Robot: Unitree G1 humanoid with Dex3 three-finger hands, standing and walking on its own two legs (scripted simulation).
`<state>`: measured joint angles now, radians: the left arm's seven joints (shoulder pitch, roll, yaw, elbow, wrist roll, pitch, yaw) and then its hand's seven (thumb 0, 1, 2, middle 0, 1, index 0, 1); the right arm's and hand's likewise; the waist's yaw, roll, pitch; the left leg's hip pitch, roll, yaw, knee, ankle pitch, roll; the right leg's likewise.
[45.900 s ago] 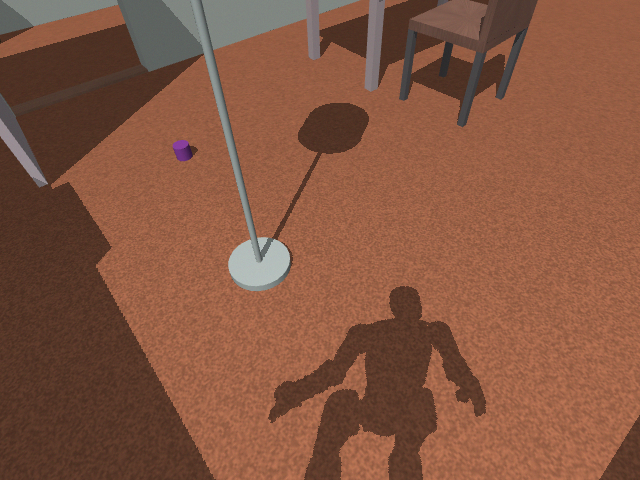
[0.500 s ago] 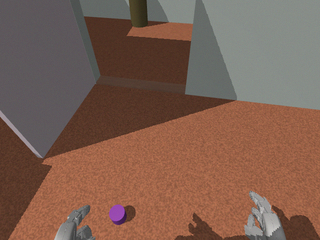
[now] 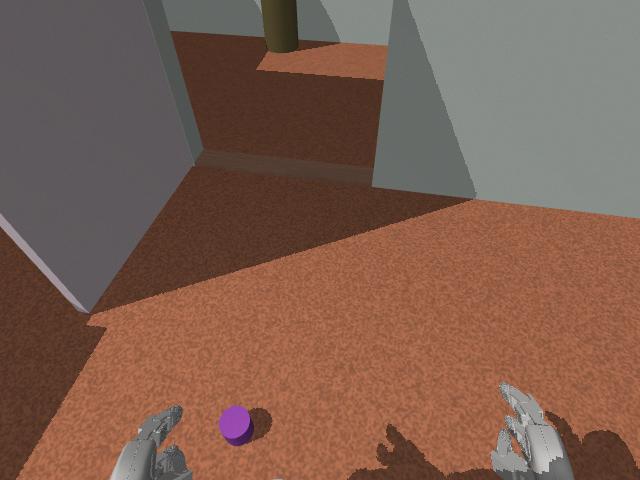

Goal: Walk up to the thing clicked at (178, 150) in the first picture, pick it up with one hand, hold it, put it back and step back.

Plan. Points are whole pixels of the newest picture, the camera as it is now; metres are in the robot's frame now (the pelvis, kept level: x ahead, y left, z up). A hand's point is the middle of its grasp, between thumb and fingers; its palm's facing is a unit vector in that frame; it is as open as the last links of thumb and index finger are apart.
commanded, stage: stand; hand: left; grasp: from above
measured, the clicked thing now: (236, 425) +0.40 +0.25 -0.68
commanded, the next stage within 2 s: none
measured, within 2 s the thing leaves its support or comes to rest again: neither
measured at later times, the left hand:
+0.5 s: hand out of the picture +0.05 +0.25 -0.11, palm faces +0.04 -0.95 -0.31, open 7.3 cm
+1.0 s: hand out of the picture +0.02 +0.25 -0.10, palm faces +0.02 -0.94 -0.33, open 7.3 cm
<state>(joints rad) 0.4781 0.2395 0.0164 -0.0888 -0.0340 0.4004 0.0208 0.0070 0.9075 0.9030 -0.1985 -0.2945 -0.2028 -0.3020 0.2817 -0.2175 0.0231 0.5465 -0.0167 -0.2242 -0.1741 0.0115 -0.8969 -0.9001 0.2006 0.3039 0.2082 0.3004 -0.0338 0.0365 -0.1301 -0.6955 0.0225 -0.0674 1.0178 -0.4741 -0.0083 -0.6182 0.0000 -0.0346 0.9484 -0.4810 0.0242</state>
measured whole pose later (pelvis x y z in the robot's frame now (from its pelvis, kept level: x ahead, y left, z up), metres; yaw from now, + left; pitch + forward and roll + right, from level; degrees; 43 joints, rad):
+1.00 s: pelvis -0.01 +0.01 +0.06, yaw +0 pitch -5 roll +0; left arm 0.19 0.30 0.03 1.13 0.03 0.00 0.02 0.00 0.91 0.90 -0.20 -0.30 -0.20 -0.30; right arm 0.16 -0.30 -0.04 1.12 -0.02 0.01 -0.01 0.00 -0.90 -0.90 0.20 0.30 0.21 0.30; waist 0.01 0.01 0.07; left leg -0.15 -0.01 -0.03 0.40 -0.17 0.01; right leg -0.10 -0.04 -0.01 0.37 -0.20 0.04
